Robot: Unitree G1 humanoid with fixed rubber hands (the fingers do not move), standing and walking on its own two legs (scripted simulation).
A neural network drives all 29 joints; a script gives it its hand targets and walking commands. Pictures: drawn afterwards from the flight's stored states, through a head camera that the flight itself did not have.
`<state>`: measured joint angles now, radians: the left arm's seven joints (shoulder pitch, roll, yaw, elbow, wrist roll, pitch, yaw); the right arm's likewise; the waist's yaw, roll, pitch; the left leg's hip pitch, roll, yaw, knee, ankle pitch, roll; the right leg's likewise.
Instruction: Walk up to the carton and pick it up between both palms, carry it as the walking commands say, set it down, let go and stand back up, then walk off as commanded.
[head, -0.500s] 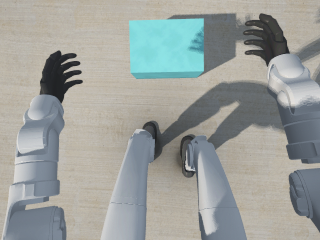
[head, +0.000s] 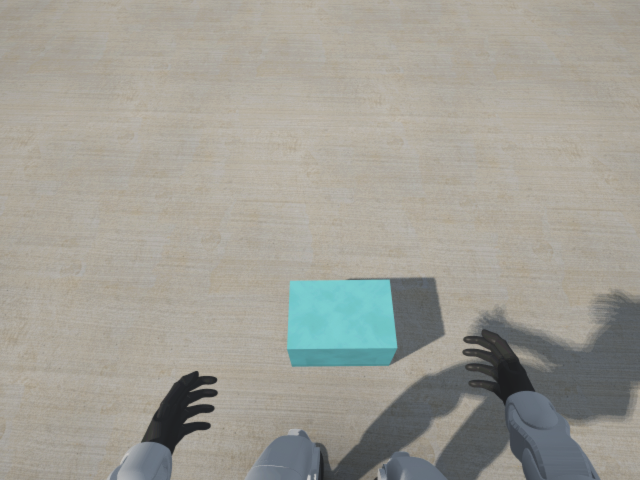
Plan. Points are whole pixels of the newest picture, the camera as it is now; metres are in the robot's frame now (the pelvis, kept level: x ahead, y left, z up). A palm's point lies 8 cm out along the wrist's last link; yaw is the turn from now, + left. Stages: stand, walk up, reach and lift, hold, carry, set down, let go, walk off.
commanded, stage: let go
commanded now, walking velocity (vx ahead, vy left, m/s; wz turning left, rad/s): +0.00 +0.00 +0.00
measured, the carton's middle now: (340, 323) +0.55 +0.02 -0.65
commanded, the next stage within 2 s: stand in 0.62 s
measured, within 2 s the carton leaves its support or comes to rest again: neither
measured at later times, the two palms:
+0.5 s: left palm (174, 412) +0.19 +0.22 -0.04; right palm (550, 398) +0.23 -0.23 -0.04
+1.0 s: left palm (139, 430) +0.17 +0.26 -0.05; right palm (582, 420) +0.21 -0.27 -0.05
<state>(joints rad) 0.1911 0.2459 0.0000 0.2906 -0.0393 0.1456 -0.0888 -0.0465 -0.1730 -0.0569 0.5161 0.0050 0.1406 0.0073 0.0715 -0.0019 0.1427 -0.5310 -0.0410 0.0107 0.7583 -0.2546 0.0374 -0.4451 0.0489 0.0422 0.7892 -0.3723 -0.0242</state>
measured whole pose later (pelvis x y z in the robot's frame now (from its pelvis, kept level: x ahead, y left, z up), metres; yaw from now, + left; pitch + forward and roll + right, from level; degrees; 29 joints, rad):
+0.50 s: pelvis +0.04 -0.01 +0.02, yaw +0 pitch -4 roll +1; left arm 0.24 0.24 0.00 0.30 0.01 0.20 -0.08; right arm 0.16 -0.18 -0.06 0.45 0.00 0.10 0.02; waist 0.07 -0.03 0.14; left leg -0.25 -0.05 0.01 0.55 -0.24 0.03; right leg -0.17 0.04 0.05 0.59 -0.35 -0.02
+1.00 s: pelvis +0.07 -0.01 +0.02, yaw +0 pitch -3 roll +1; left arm 0.31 0.31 0.03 0.58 0.04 0.00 -0.02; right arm 0.21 -0.25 -0.06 0.75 0.00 0.01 0.02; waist 0.07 -0.04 -0.07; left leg -0.25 -0.05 0.01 0.58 -0.28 0.03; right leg -0.16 0.04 0.05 0.59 -0.38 -0.02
